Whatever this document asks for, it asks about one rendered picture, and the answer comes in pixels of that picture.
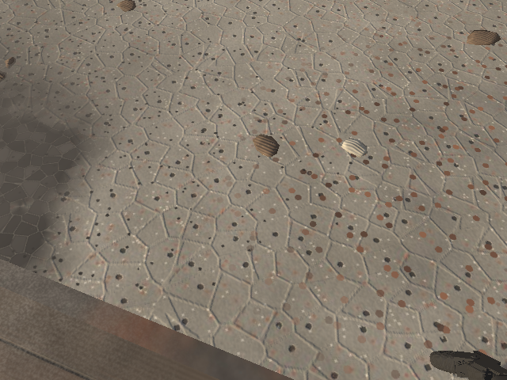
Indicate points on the robot right hand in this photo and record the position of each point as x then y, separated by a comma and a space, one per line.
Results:
474, 366

